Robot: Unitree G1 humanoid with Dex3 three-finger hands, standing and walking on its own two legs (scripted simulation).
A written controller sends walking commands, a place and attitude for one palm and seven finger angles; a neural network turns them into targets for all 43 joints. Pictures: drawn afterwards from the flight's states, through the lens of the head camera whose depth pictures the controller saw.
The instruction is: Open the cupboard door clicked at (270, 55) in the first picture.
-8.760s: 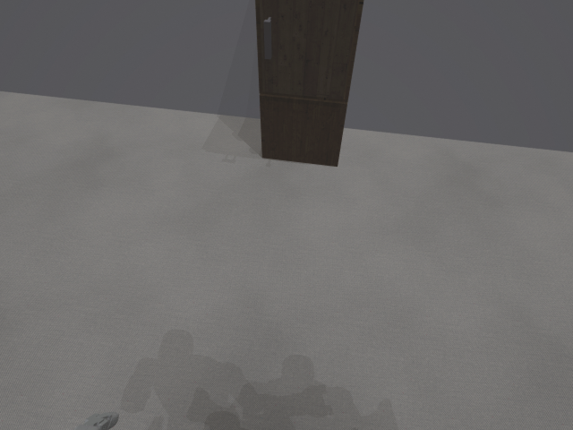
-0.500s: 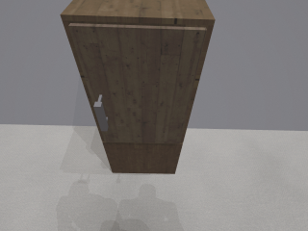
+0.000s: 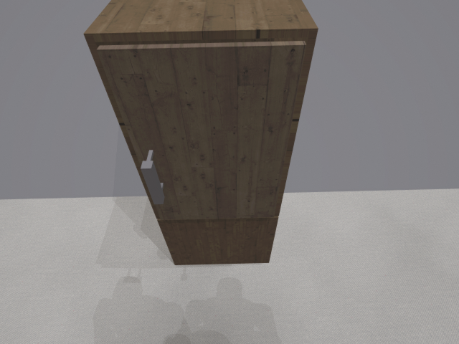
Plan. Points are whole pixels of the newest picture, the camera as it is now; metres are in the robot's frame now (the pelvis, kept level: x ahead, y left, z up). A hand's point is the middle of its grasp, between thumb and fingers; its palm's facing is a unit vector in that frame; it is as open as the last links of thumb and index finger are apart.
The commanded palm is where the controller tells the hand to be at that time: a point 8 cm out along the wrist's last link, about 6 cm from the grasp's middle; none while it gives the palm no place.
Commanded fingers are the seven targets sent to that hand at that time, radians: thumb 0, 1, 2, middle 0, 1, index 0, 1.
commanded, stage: look again from close up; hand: left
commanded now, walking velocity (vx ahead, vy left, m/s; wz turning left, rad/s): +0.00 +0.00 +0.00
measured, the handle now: (155, 177) +0.53 +0.23 -0.09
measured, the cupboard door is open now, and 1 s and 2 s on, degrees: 0 0 0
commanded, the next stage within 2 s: raise the hand with hooked fingers in 0.08 s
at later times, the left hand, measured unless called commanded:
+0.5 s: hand (140, 303) +0.19 +0.17 -0.02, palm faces +0.07 -1.00 +0.00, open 8.0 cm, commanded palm +0.12 +0.24 -0.07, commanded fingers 0.00 0.50 0.73 -0.23 -0.56 -0.23 -0.56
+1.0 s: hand (125, 311) +0.19 +0.21 -0.08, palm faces +0.05 -1.00 +0.00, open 11.0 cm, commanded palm +0.16 +0.27 -0.07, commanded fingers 0.00 -0.08 0.48 -0.27 -0.93 -0.27 -0.93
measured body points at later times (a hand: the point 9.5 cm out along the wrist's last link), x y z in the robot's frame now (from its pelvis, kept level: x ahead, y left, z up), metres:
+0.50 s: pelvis -0.03 -0.02 -0.06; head +0.01 -0.01 +0.39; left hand +0.19 +0.22 -0.02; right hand +0.18 -0.27 -0.11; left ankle +0.01 +0.11 -0.74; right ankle -0.03 -0.12 -0.74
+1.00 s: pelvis -0.05 -0.01 -0.10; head +0.03 -0.01 +0.34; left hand +0.19 +0.26 -0.07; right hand +0.10 -0.24 -0.20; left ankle +0.01 +0.11 -0.74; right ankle -0.04 -0.12 -0.74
